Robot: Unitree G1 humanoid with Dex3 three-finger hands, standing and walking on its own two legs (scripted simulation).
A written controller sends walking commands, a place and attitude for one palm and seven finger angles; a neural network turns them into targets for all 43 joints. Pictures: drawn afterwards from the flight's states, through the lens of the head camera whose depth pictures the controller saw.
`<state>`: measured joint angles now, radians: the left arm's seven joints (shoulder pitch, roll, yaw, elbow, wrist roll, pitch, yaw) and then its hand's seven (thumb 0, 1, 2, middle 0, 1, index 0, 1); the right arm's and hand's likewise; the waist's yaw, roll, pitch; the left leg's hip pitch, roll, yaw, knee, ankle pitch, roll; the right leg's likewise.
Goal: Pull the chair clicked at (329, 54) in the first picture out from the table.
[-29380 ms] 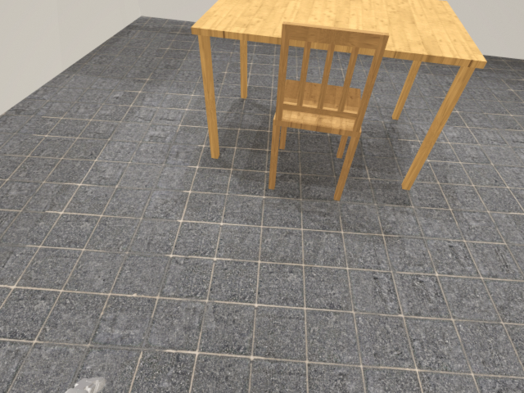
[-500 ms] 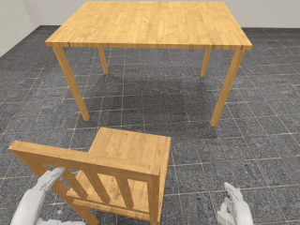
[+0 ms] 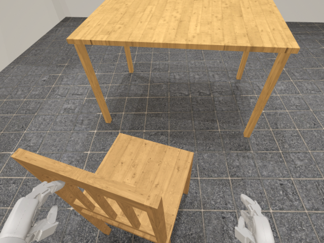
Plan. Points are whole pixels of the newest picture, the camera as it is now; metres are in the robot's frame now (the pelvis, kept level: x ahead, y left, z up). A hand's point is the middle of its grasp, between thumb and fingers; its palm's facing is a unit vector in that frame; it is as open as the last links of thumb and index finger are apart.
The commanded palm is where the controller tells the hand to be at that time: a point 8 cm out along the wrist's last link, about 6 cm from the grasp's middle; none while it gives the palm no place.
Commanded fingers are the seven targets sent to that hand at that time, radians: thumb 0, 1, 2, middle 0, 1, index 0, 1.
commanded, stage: draw the hand back to the body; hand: left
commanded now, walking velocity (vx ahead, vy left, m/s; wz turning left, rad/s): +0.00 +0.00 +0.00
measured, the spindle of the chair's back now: (102, 202) +0.22 +0.22 -0.10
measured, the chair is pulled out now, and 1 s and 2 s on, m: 0.65 0.64 0.64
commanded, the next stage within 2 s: step back with the hand held close in 0.26 s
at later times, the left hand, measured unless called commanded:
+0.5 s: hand (64, 177) +0.19 +0.22 +0.13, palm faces +0.31 -0.85 -0.43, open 7.4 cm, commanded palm +0.13 +0.28 +0.19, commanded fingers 0.00 0.90 0.90 -0.20 -0.30 -0.20 -0.30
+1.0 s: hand (5, 215) +0.11 +0.27 +0.16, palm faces +0.35 -0.81 -0.47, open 7.4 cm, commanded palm +0.06 +0.32 +0.19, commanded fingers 0.00 0.90 0.90 -0.20 -0.30 -0.20 -0.30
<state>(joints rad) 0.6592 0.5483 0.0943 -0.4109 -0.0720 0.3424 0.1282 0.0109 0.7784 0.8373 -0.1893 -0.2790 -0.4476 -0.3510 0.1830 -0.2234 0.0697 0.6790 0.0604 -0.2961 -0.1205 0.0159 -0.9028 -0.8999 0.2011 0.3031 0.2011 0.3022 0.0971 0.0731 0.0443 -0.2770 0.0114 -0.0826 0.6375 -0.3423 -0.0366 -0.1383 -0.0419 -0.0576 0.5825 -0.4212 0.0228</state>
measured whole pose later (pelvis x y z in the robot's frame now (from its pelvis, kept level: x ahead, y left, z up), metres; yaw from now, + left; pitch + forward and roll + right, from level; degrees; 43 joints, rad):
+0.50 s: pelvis -0.02 -0.02 +0.01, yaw -2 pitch -2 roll +0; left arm 0.51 0.32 0.30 -0.36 -0.06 -0.07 0.09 0.02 0.90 0.90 -0.20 -0.30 -0.21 -0.30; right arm 0.16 -0.27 -0.02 0.61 0.04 -0.05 -0.09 0.01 -0.90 -0.90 0.20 0.30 0.20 0.30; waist 0.00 0.08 0.02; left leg -0.27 0.05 -0.05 0.59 -0.27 0.01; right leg -0.14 -0.01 -0.04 0.52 -0.35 0.00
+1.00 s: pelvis -0.09 +0.02 +0.00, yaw -2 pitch +0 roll -2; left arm 0.59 0.41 0.35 -0.54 -0.05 -0.14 0.15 0.02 0.89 0.90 -0.21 -0.31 -0.21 -0.30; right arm 0.18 -0.18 0.02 0.58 0.02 -0.04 -0.11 0.01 -0.90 -0.90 0.20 0.30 0.20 0.30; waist 0.03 0.02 0.05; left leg -0.40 0.03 -0.04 0.57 -0.17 -0.01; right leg -0.29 -0.03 -0.03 0.55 -0.27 0.04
